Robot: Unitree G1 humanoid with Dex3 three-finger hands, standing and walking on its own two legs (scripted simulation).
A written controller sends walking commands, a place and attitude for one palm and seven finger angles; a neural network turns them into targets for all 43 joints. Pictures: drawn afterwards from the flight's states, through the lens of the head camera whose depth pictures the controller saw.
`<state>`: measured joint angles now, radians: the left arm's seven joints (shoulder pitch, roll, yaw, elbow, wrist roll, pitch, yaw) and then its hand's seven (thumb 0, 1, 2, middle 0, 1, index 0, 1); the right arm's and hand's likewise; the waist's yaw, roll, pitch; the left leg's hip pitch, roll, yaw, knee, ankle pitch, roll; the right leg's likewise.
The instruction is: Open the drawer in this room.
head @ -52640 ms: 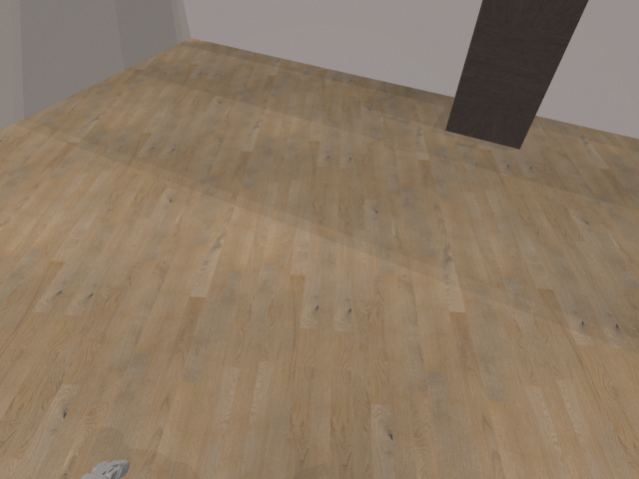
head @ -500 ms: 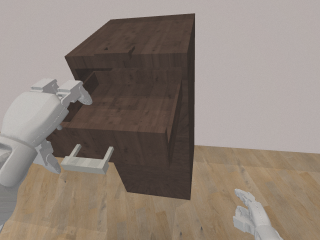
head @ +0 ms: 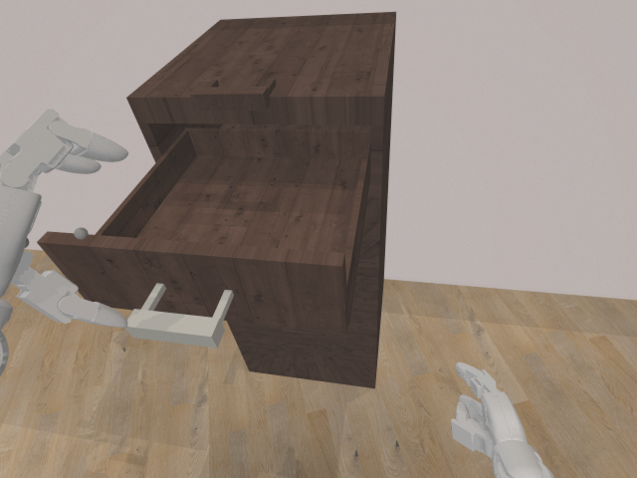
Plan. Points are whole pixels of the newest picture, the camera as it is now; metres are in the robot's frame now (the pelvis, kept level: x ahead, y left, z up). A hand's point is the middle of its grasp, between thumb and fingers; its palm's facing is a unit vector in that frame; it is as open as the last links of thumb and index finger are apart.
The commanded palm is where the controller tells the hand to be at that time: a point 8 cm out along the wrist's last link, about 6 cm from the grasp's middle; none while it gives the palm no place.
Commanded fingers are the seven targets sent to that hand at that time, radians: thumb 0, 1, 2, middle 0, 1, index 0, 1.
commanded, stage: draw the hand back to the body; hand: left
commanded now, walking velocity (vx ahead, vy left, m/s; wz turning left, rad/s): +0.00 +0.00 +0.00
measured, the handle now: (183, 311) +0.26 +0.22 +0.10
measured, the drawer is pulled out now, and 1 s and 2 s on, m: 0.30 0.30 0.30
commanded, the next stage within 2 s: step back with the hand held close in 0.90 s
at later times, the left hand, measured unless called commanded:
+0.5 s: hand (91, 201) +0.24 +0.22 +0.29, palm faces +0.48 -0.80 -0.35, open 10.4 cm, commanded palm +0.18 +0.27 +0.29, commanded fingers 0.00 0.58 0.76 -0.22 -0.50 -0.22 -0.50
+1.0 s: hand (93, 218) +0.23 +0.22 +0.28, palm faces +0.50 -0.80 -0.32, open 7.5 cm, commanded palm +0.17 +0.26 +0.29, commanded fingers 0.00 0.90 0.90 -0.20 -0.30 -0.20 -0.30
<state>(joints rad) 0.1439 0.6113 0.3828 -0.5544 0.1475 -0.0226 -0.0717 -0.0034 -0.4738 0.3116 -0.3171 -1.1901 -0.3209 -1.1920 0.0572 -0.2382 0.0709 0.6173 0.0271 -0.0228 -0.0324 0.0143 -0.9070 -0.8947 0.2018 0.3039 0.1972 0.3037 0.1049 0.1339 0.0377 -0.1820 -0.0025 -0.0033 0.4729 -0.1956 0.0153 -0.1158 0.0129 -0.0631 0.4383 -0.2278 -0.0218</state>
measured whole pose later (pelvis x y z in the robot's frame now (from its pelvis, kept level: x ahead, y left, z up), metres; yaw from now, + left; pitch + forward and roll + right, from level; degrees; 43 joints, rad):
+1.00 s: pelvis +0.04 -0.01 +0.00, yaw -1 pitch -5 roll -1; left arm 0.27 0.38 0.45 -0.62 -0.11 -0.12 0.09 0.01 0.87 0.89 -0.21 -0.32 -0.21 -0.32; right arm 0.14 -0.22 0.03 0.65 0.00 -0.07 -0.05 0.01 -0.91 -0.89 0.20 0.30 0.20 0.30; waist 0.08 0.07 0.02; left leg -0.11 0.03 0.01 0.42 -0.23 -0.01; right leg -0.04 0.04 -0.04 0.36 -0.24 -0.04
